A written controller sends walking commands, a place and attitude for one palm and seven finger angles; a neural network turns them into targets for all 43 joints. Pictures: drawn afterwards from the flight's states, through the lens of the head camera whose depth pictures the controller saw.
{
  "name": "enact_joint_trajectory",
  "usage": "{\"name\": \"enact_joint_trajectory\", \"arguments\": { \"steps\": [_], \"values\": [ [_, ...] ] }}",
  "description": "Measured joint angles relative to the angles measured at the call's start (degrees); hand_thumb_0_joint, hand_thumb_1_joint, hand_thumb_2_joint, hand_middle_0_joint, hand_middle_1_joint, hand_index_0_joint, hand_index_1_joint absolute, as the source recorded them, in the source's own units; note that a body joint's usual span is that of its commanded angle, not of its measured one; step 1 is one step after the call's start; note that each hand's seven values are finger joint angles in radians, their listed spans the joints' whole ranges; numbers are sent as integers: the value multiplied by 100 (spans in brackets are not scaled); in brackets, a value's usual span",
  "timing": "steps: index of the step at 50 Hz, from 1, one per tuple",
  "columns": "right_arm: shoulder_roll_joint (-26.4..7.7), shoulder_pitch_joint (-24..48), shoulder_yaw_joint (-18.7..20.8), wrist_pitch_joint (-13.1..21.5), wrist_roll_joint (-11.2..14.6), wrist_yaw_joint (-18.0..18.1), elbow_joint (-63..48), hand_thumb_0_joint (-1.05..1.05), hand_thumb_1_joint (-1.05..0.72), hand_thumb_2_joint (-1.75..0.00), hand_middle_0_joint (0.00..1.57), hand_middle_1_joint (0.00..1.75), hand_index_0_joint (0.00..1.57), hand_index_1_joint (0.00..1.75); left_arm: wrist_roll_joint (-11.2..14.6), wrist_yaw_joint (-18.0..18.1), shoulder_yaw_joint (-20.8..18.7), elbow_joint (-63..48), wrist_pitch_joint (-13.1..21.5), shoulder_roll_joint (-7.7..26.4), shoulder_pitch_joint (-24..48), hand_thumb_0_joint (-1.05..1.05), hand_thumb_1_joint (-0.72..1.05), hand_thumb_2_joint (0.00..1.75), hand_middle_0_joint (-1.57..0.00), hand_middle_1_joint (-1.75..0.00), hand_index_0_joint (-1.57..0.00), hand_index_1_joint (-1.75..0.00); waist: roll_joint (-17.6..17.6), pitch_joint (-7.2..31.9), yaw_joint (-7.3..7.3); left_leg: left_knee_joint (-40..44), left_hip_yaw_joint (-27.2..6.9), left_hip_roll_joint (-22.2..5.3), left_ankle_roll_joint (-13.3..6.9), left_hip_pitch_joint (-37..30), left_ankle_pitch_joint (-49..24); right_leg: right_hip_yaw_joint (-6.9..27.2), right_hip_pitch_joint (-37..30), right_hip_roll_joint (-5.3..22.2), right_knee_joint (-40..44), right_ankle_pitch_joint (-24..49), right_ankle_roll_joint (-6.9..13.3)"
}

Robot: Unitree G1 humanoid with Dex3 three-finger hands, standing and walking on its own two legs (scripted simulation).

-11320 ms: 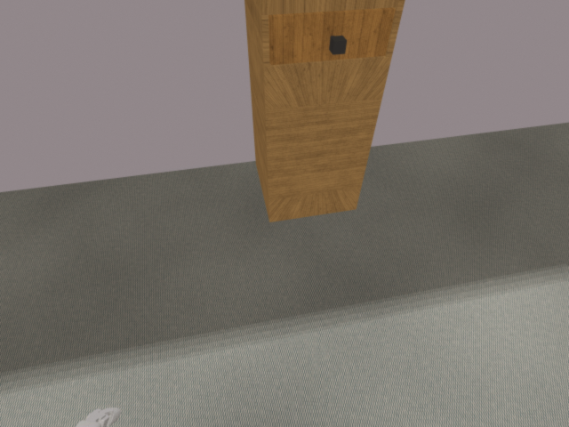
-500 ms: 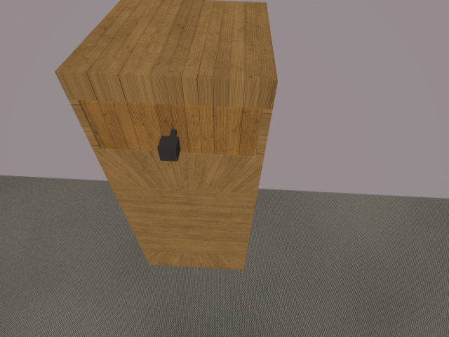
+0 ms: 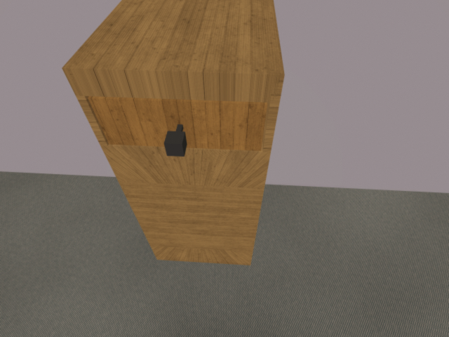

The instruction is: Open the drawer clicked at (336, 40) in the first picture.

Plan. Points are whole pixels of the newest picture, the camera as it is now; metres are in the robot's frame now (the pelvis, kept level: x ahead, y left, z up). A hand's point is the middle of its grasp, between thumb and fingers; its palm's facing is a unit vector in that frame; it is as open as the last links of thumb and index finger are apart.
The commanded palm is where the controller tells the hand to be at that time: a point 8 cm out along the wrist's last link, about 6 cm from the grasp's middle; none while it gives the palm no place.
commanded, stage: raise the hand with hooked fingers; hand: left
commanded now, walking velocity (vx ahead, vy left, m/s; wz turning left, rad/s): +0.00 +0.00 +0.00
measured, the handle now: (177, 137) +0.50 +0.15 +0.06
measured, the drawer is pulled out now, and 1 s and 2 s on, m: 0.00 0.00 0.00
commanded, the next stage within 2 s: move the hooked fingers above the handle in 1.82 s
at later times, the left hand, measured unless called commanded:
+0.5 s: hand (89, 318) +0.15 +0.24 -0.03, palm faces +0.05 -0.07 -1.00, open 9.5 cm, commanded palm +0.15 +0.23 +0.05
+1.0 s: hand (71, 235) +0.24 +0.26 +0.09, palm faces +0.16 -0.10 -0.98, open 12.5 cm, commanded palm +0.20 +0.26 +0.15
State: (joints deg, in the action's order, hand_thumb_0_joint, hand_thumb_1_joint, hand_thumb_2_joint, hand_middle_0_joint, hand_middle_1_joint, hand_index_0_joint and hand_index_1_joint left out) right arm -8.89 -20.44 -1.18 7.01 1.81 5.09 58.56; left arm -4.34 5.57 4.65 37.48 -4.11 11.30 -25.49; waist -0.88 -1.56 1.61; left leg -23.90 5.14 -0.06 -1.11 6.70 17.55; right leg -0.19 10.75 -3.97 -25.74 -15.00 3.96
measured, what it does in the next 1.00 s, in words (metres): stands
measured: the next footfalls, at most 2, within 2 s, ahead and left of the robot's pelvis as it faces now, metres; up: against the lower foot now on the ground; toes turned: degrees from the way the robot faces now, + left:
none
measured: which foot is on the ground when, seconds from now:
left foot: down 0.00-1.00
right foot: down 0.00-1.00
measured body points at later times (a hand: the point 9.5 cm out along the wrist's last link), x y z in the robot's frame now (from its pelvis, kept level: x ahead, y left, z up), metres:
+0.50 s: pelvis -0.04 +0.00 -0.03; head -0.02 -0.02 +0.42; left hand +0.14 +0.24 +0.03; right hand +0.24 -0.19 -0.09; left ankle -0.05 +0.10 -0.74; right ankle -0.02 -0.07 -0.74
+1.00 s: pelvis -0.02 +0.02 +0.00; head -0.01 -0.02 +0.45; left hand +0.22 +0.26 +0.15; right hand +0.17 -0.21 -0.12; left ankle -0.05 +0.10 -0.74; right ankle -0.02 -0.07 -0.74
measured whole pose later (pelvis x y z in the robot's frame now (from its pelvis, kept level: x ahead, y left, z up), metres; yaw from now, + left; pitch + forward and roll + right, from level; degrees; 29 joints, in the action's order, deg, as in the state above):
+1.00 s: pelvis -0.02 +0.02 +0.00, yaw +2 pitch +1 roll +0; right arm -16.2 -7.2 1.0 -8.5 -0.4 1.1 37.9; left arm -53.6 10.2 3.9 -7.3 -4.8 24.6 -5.4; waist -5.1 0.2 5.0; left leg -26.3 3.5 2.7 -3.2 10.9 16.1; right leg -1.8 14.1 -0.9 -28.2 -14.7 2.0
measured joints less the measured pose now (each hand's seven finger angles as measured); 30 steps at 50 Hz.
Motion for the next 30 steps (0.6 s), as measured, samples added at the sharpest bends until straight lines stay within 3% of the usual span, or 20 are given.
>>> {"name": "enact_joint_trajectory", "arguments": {
  "steps": [2, 3, 5, 7, 9, 12, 14, 17, 20, 23, 26, 30],
  "values": [
    [-200, -43, 122, 383, 141, 99, -377, 2, -92, -90, 20, 30, 21, 30, -136, 330, 72, -1284, -34, 210, -82, 5, 95, 88, -21, -31, -20, -32, -157, 105, -25, -99, -56, 115, -42, 148, -21, -58, 174, 125, -235, -116, -43],
    [-315, 7, 158, 500, 166, 102, -563, 2, -92, -90, 20, 30, 20, 30, -323, 448, 107, -1827, -72, 293, -21, 5, 94, 88, -21, -32, -20, -32, -237, 174, -45, -180, -87, 164, -72, 255, -18, -90, 279, 180, -345, -159, -66],
    [-545, 256, 182, 614, 87, 55, -918, 2, -92, -90, 20, 30, 20, 30, -951, 699, 183, -2649, -23, 437, 248, 5, 90, 87, -20, -33, -20, -34, -357, 346, -118, -417, -114, 231, -125, 560, 23, -127, 577, 260, -603, -232, -98],
    [-698, 591, 234, 537, -73, -63, -1330, 2, -92, -90, 20, 30, 20, 30, -1845, 974, 263, -3103, 63, 496, 680, 4, 86, 86, -20, -35, -20, -36, -409, 516, -192, -685, -110, 270, -150, 894, 84, -134, 911, 312, -880, -302, -111],
    [-755, 959, 296, 298, -218, -242, -1753, 2, -92, -90, 20, 30, 20, 30, -2782, 1230, 295, -3341, 168, 396, 1007, 3, 82, 84, -20, -37, -20, -38, -391, 643, -210, -890, -38, 263, -151, 1145, 144, -73, 1190, 309, -1093, -338, -107],
    [-725, 1397, 333, -267, -301, -567, -2315, 2, -91, -90, 20, 30, 20, 30, -4009, 1394, 387, -3623, 351, 168, 978, 1, 74, 82, -20, -41, -20, -42, -184, 813, -81, -1058, 158, 209, -129, 1412, 208, 109, 1561, 245, -1338, -357, -82],
    [-692, 1588, 317, -644, -296, -710, -2617, 2, -91, -90, 20, 30, 20, 30, -4615, 1447, 512, -3723, 472, 106, 794, 1, 69, 80, -21, -44, -21, -45, 35, 820, 41, -1154, 220, 191, -105, 1536, 236, 164, 1727, 225, -1486, -391, -59],
    [-670, 1801, 300, -1101, -324, -797, -2939, 1, -91, -90, 20, 30, 20, 30, -5294, 1597, 650, -3726, 485, 204, 508, 0, 62, 77, -22, -48, -22, -49, 280, 650, 256, -1332, 190, 154, -71, 1643, 288, 125, 1812, 200, -1632, -441, -9],
    [-631, 1922, 294, -1328, -403, -746, -3052, 1, -91, -90, 20, 30, 20, 30, -5709, 1816, 621, -3602, 356, 451, 331, 0, 54, 74, -23, -53, -23, -54, 279, 564, 461, -1536, 86, 105, -49, 1754, 362, 13, 1835, 170, -1697, -471, 29],
    [-531, 2003, 252, -1395, -497, -646, -2917, 1, -91, -90, 20, 30, 20, 30, -5885, 1995, 426, -3478, 254, 776, 470, 0, 45, 71, -25, -58, -25, -58, 141, 573, 567, -1716, -68, 97, -43, 1836, 429, -143, 1808, 182, -1743, -521, 35],
    [-409, 2039, 169, -1386, -528, -561, -2714, 1, -91, -90, 20, 30, 20, 30, -5666, 1954, 231, -3461, 218, 961, 941, 0, 38, 68, -26, -62, -26, -63, -72, 523, 548, -1810, -250, 132, -53, 1807, 449, -320, 1665, 229, -1720, -550, 20],
    [-216, 1918, 11, -1388, -464, -472, -2520, 1, -91, -90, 20, 30, 20, 30, -5232, 1548, 238, -3658, 57, 871, 1625, 0, 29, 64, -26, -68, -27, -69, -259, 473, 451, -1609, -345, 192, -69, 1596, 342, -402, 1404, 284, -1488, -468, -22]
  ]
}}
